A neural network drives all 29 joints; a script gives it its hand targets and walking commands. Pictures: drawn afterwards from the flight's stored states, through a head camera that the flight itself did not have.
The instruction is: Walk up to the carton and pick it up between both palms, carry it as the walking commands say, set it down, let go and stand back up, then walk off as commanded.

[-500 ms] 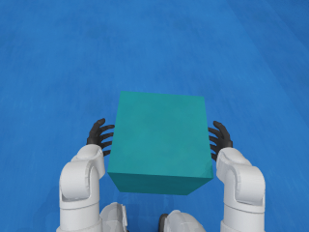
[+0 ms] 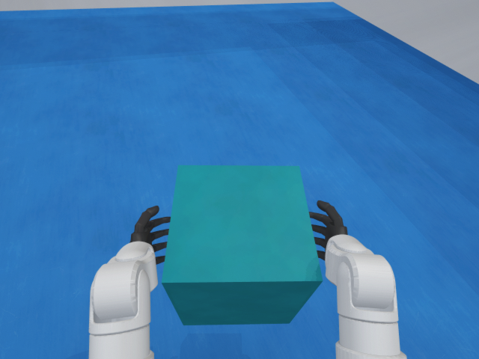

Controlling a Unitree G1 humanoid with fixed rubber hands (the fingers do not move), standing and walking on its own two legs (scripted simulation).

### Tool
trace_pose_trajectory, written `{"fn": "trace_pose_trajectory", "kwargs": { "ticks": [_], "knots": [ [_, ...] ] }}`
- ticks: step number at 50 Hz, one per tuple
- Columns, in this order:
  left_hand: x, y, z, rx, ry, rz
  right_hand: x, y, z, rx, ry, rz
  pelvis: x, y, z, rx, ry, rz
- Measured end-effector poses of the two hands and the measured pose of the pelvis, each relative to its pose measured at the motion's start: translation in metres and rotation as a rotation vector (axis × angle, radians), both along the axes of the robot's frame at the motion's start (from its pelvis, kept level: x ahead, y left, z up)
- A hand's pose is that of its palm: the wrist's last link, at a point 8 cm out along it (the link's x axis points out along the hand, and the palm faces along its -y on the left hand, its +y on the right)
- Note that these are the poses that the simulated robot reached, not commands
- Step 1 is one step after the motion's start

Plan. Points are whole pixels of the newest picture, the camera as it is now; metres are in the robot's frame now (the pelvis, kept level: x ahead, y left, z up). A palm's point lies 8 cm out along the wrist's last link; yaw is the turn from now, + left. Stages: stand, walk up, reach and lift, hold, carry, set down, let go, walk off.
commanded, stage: carry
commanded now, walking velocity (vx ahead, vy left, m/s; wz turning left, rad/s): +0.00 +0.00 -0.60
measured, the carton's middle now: (237, 250) +0.31 +0.01 +0.00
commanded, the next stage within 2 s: none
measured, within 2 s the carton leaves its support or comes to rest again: neither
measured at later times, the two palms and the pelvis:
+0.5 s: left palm (232, 240) +0.28 +0.02 +0.07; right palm (426, 317) +0.17 -0.25 +0.07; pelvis -0.02 -0.02 -0.01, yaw -23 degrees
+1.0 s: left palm (242, 249) +0.27 +0.01 +0.07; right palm out of the picture +0.10 -0.24 +0.09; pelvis -0.03 +0.03 +0.00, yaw -38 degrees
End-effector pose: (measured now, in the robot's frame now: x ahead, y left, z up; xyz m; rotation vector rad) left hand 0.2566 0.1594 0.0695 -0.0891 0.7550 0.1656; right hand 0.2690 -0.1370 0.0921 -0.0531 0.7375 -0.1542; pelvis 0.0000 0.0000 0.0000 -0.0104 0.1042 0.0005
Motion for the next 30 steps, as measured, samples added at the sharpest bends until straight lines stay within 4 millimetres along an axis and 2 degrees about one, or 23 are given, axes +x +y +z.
{"fn": "trace_pose_trajectory", "kwargs": {
  "ticks": [6, 11, 15, 18, 21, 25, 28, 30],
  "knots": [
    [0.001, 0.0, -0.005, 0.011, 0.049, -0.091, -0.029, 0.0, -0.013, 0.021, 0.051, -0.098, -0.011, 0.024, 0.005, -0.071, -0.032, -0.121],
    [0.012, -0.019, -0.009, -0.054, 0.038, -0.154, -0.042, -0.016, -0.003, -0.03, 0.04, -0.174, -0.017, 0.023, 0.008, -0.09, -0.028, -0.182],
    [0.02, -0.046, -0.008, -0.09, -0.003, -0.21, -0.049, -0.039, 0.011, -0.055, -0.002, -0.239, -0.022, 0.015, 0.009, -0.098, -0.022, -0.258],
    [0.024, -0.069, -0.004, -0.076, -0.016, -0.259, -0.059, -0.059, 0.011, -0.046, -0.014, -0.287, -0.022, 0.007, 0.007, -0.095, -0.016, -0.302],
    [0.025, -0.095, 0.001, -0.028, -0.021, -0.312, -0.073, -0.083, 0.001, -0.003, -0.017, -0.335, -0.021, -0.003, 0.002, -0.079, -0.014, -0.342],
    [0.025, -0.137, 0.005, 0.056, -0.042, -0.386, -0.096, -0.118, -0.023, 0.071, -0.036, -0.404, -0.021, -0.02, -0.013, -0.047, -0.028, -0.389],
    [0.022, -0.163, 0.004, 0.103, -0.019, -0.459, -0.118, -0.134, -0.036, 0.12, -0.014, -0.476, -0.026, -0.022, -0.01, -0.043, -0.038, -0.408],
    [0.019, -0.174, 0.001, 0.099, 0.014, -0.493, -0.132, -0.141, -0.038, 0.119, 0.018, -0.51, -0.031, -0.024, -0.005, -0.018, -0.043, -0.432]
  ]
}}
